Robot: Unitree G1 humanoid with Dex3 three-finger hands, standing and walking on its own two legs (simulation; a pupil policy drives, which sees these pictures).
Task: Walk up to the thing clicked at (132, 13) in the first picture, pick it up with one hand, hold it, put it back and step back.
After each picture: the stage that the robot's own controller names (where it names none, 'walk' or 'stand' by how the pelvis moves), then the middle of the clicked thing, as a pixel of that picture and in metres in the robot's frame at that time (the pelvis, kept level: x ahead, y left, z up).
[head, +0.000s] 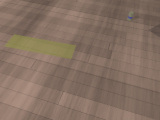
stand; (130, 16) +2.00 -0.66 -0.72
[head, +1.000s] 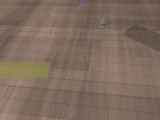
walk; (102, 23) +1.96 -0.13 -0.69
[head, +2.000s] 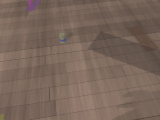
walk; (62, 38) +1.38 +0.29 -0.71
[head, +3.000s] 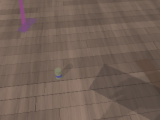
walk; (58, 73) +0.89 +0.27 -0.71
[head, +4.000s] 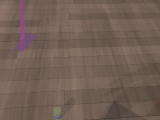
walk; (57, 113) +0.50 +0.20 -0.69
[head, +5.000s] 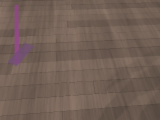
stand; out of the picture +0.30 +0.19 -0.70
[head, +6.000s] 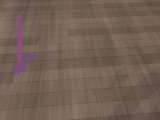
stand; out of the picture +0.28 +0.17 -0.72
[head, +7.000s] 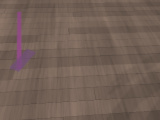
stand; out of the picture +0.30 +0.18 -0.72
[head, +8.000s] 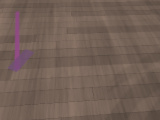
stand; out of the picture +0.29 +0.19 -0.73
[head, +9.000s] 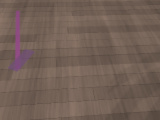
stand; out of the picture +0.29 +0.19 -0.73
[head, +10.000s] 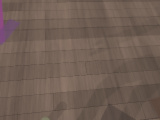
go down; out of the picture +0.31 +0.20 -0.66
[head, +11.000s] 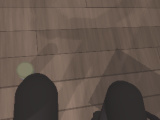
go down; (26, 72) +0.36 +0.24 -0.29
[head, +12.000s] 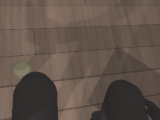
close in; (23, 71) +0.36 +0.25 -0.28
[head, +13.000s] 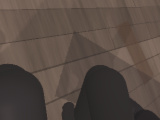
close in; out of the picture +0.33 +0.28 -0.21
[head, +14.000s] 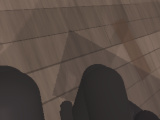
close; out of the picture +0.33 +0.28 -0.21
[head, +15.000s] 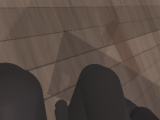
lift; out of the picture +0.32 +0.28 -0.21
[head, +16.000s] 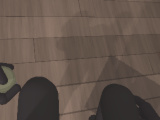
lift; (4, 83) +0.28 +0.27 -0.08
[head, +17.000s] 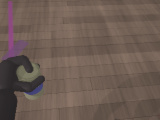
lift; (31, 81) +0.34 +0.18 +0.05
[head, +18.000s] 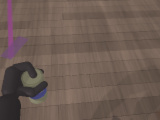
hold; (35, 86) +0.33 +0.17 +0.00
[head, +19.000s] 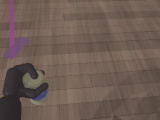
hold; (36, 88) +0.33 +0.17 +0.00
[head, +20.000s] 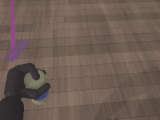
hold; (37, 88) +0.33 +0.17 +0.01
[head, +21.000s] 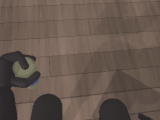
crouch; (28, 74) +0.36 +0.20 -0.08
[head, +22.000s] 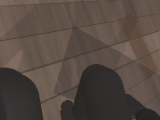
lower; out of the picture +0.34 +0.30 -0.21
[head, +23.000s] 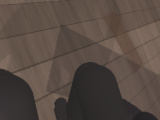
lower; out of the picture +0.37 +0.29 -0.21
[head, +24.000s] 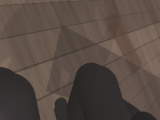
lower; out of the picture +0.36 +0.30 -0.21
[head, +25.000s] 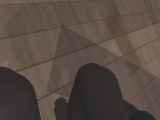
lower; out of the picture +0.35 +0.30 -0.21
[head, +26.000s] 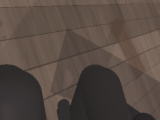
loosen; out of the picture +0.33 +0.28 -0.22
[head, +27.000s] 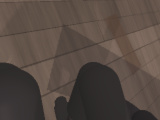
withdraw; out of the picture +0.33 +0.27 -0.22
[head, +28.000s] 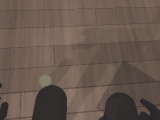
walk; (46, 82) +0.37 +0.21 -0.41
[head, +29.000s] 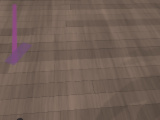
stand; out of the picture +0.30 +0.17 -0.66
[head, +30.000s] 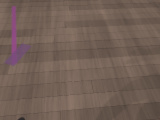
stand; out of the picture +0.31 +0.19 -0.66
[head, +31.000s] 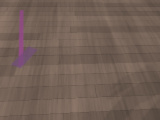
stand; out of the picture +0.32 +0.16 -0.71
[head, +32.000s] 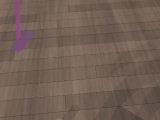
walk; out of the picture +0.34 +0.19 -0.70
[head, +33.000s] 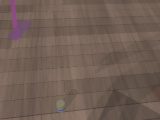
walk; (60, 105) +0.47 +0.13 -0.70
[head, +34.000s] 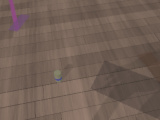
walk; (58, 76) +0.77 +0.28 -0.69
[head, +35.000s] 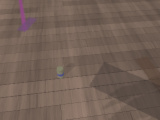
stand; (60, 72) +0.92 +0.23 -0.70
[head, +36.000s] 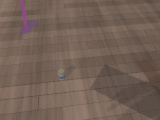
stand; (61, 74) +0.92 +0.23 -0.73
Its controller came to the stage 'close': yes
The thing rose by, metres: 0.71
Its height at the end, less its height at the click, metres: +0.00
